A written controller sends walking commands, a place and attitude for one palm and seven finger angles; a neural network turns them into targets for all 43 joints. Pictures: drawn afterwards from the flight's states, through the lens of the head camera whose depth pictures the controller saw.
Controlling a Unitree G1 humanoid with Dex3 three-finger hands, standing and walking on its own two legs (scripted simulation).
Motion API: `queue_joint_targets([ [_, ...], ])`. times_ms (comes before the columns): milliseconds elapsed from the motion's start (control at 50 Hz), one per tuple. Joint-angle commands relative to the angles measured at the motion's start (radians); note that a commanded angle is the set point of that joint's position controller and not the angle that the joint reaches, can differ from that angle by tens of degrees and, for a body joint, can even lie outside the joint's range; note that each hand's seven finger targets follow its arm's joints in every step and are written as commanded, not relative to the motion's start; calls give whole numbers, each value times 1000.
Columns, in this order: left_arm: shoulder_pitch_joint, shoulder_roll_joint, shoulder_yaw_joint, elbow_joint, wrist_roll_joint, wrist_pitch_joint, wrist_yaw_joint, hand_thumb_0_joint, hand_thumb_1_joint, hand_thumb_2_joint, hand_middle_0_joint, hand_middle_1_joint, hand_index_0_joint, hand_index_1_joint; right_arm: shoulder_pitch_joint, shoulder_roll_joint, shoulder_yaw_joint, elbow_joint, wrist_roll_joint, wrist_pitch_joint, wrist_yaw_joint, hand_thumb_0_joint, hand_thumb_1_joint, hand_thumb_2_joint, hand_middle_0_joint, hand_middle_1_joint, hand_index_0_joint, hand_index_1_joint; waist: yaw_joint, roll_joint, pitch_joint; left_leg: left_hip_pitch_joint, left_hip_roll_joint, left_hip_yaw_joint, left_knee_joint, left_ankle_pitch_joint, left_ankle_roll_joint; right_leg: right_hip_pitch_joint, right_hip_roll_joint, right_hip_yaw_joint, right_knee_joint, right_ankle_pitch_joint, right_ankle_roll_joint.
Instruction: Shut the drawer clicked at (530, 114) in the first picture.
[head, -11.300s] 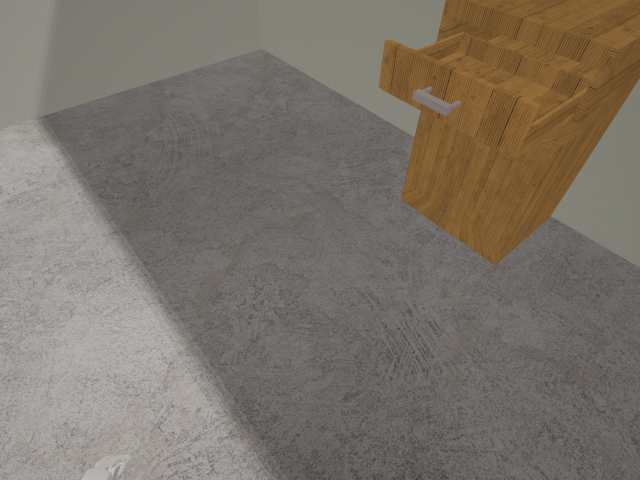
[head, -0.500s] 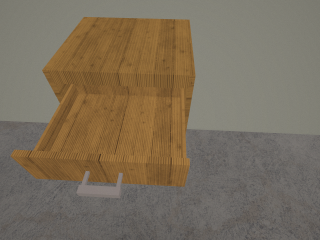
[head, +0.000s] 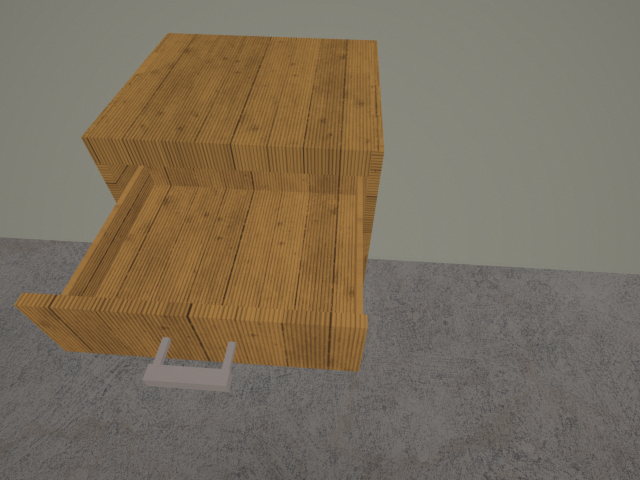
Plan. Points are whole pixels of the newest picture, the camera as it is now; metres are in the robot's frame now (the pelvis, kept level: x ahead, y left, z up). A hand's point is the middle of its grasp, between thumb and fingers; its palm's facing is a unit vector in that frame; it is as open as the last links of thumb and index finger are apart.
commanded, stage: look again from close up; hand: left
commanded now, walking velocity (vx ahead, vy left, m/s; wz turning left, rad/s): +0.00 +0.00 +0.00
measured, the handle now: (193, 362) +0.27 +0.20 -0.04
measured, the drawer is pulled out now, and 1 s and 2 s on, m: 0.30 0.28 0.28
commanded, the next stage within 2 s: raise the hand and make a fist in 0.44 s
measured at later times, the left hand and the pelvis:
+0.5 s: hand out of the picture -0.01 +0.17 -0.17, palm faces +0.04 -0.98 -0.19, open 7.4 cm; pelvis -0.01 +0.00 +0.00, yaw +0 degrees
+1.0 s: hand out of the picture +0.09 +0.16 -0.02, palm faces +0.04 -1.00 +0.01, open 5.9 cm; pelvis -0.06 +0.02 -0.08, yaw +2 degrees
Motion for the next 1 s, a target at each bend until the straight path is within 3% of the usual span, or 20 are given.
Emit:
queue_joint_targets([
  [0, 68, 108, 24, -33, 3, -13, 5, 0, 900, 900, -200, -300, -200, -300, 73, -83, -16, -25, 0, -13, -7, 0, -900, -900, 200, 300, 200, 300, -3, 2, 42, 5, 66, -56, -33, 184, 57, -65, -153, 127, -100, 317, 15],
  [220, 78, 103, 26, -32, 3, -15, 5, 0, 900, 900, -200, -300, -200, -300, 89, -72, -16, -19, 0, -15, -8, 0, -900, -900, 200, 300, 200, 300, -4, -12, 18, 4, 66, -52, -25, 196, 55, -45, -153, 124, -97, 349, 16],
  [500, 80, 94, 26, -30, 2, -12, 4, 0, 900, 900, -200, -300, -200, -300, 101, -63, -16, -15, 1, -16, -9, 0, -900, -900, 200, 300, 200, 300, -1, 1, 44, -15, 65, -63, -32, 182, 58, -60, -148, 114, -105, 282, 15],
  [520, 174, 118, 44, 22, 21, -44, 41, 0, 900, 900, -200, -300, -200, -300, -52, -85, -27, -98, 2, -21, -6, 0, -900, -900, 200, 300, 200, 300, 47, -58, 75, -160, 33, 4, 242, 39, 16, -32, -241, 240, -112, 904, 122],
  [540, -568, 291, 57, -1496, -210, -273, 7, 0, 900, 900, -220, -322, -220, -322, -32, -295, -43, -449, 48, -192, -49, 0, -900, -900, 200, 300, 200, 300, -97, 162, -397, 127, -45, -13, 57, 202, 86, 43, -166, 172, 5, 676, 52],
  [560, -147, 261, 111, -1214, -118, -224, 54, 0, 900, 900, -240, -343, -240, -343, -91, -186, -21, -378, 22, -267, -78, 0, -900, -900, 200, 300, 200, 300, 6, 363, -435, 216, -37, 21, 10, 354, 92, 44, -76, 125, 34, 446, 19],
  [580, -98, 206, 73, -1175, -134, -179, 111, 0, 900, 900, -260, -365, -260, -365, -99, -224, -39, -328, 23, -294, -73, 0, -900, -900, 200, 300, 200, 300, -23, 318, -337, 132, -13, -14, 25, 321, 54, -47, -68, 44, 9, 258, 29],
  [600, 177, -22, -42, -923, -121, -75, 108, 0, 900, 900, -280, -387, -280, -387, -61, -171, -43, -314, 39, -300, -58, 0, -900, -900, 200, 300, 200, 300, -30, 168, -192, 43, -3, -35, 29, 302, 68, -105, -62, 14, 8, 246, 38],
  [620, 41, -69, -89, -1119, -173, -96, 78, 0, 900, 900, -300, -408, -300, -408, -64, -200, -49, -387, 54, -313, -60, 0, -900, -900, 200, 300, 200, 300, -47, 32, -79, -12, -3, -54, 54, 280, 80, -146, -57, 7, 21, 279, 54],
  [660, 58, -14, -56, -1100, -165, -190, 38, 0, 900, 900, -340, -452, -340, -452, -79, -233, -70, -428, 28, -343, -68, 0, -900, -900, 200, 300, 200, 300, -83, -184, -11, -110, -32, -52, 141, 118, 93, -315, -57, 12, 23, 139, 83],
  [700, 203, -71, -54, -971, -155, -277, -18, 0, 900, 900, -380, -495, -380, -495, -83, -228, -86, -494, 10, -348, -49, 0, -900, -900, 200, 300, 200, 300, -52, -304, -16, -243, -48, -64, 206, 39, 72, -398, -55, 19, 84, 44, 88],
  [740, 440, -96, -19, -939, -199, -394, -116, 0, 900, 900, -420, -538, -420, -538, -141, -216, -99, -564, 8, -347, -23, 0, -900, -900, 200, 300, 200, 300, 30, -369, -63, -388, -50, -59, 259, 3, 49, -377, -59, 36, 174, 61, 87],
  [760, 480, -81, -1, -959, -210, -445, -154, 0, 900, 900, -440, -560, -440, -560, -155, -215, -104, -589, 12, -347, -11, 0, -900, -900, 200, 300, 200, 300, 41, -363, -118, -430, -52, -52, 295, 6, 43, -355, -62, 50, 219, 116, 87],
  [780, 457, -75, -8, -1036, -212, -499, -182, 0, 900, 900, -460, -582, -460, -582, -156, -214, -103, -623, 15, -352, 3, 0, -900, -900, 200, 300, 200, 300, 59, -219, -181, -422, -61, -38, 319, 32, 42, -339, -64, 53, 271, 163, 71],
  [800, 328, -42, -14, -1199, -212, -558, -199, 0, 900, 900, -480, -603, -480, -603, -164, -213, -105, -660, 10, -356, 9, 0, -900, -900, 200, 300, 200, 300, 43, -90, -272, -393, -64, -24, 351, 50, 44, -355, -63, 54, 318, 161, 60],
  [840, 236, 39, 37, -1328, -190, -648, -201, 0, 900, 900, -520, -647, -520, -647, -151, -195, -104, -675, 0, -356, 13, 0, -900, -900, 200, 300, 200, 300, 26, 116, -337, -365, -55, -18, 418, 59, 47, -449, -52, 52, 385, 93, 35],
  [880, 166, 123, 96, -1396, -154, -716, -171, 0, 900, 900, -560, -690, -560, -690, -143, -191, -101, -665, -9, -336, 18, 0, -900, -900, 200, 300, 200, 300, 1, 157, -290, -419, -43, -42, 469, -5, 49, -577, -43, 48, 431, -9, 24],
  [920, 141, 61, 29, -1401, -116, -762, -150, 0, 900, 900, -600, -733, -600, -733, -178, -179, -90, -701, -8, -314, 22, 0, -900, -900, 200, 300, 200, 300, -29, 131, -222, -495, -33, -67, 512, -98, 58, -691, -39, 39, 473, -114, 16],
  [940, 153, 43, 23, -1381, -115, -759, -144, 0, 900, 900, -620, -755, -620, -755, -189, -178, -87, -721, -4, -304, 23, 0, -900, -900, 200, 300, 200, 300, -28, 113, -202, -540, -33, -73, 521, -153, 61, -705, -41, 50, 473, -165, 15],
  [980, 222, 29, 12, -1346, -124, -694, -154, 0, 900, 900, -660, -798, -660, -798, -192, -188, -86, -762, 12, -282, 20, 0, -900, -900, 200, 300, 200, 300, -20, 83, -206, -577, -31, -75, 516, -218, 63, -685, -43, 69, 447, -218, 18],
])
